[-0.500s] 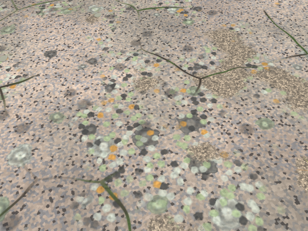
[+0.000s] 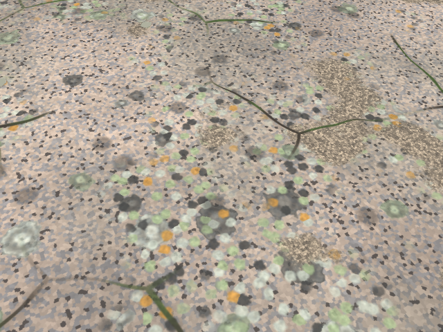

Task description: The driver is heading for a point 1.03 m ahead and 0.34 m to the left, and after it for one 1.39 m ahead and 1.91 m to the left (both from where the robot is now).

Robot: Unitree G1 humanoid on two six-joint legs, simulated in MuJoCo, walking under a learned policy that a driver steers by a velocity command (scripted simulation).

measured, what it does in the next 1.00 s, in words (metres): walks ahead: right foot, then left foot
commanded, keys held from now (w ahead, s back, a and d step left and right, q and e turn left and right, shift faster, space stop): shift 1.00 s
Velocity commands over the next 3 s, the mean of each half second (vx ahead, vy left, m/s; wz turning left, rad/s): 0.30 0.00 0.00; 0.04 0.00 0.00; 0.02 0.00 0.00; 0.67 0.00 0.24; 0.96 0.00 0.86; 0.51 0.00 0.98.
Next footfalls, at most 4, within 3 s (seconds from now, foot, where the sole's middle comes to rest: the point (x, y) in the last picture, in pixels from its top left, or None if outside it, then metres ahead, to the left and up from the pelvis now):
0.32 right None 0.36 -0.05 -0.77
0.70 left None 0.29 0.14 -0.77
1.78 right None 0.49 -0.12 -0.77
2.28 left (198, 225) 0.88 0.08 -0.77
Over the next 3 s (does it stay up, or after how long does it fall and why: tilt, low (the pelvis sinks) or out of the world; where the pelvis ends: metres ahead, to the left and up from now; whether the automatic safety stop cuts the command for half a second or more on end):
stays up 1.21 0.24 0.00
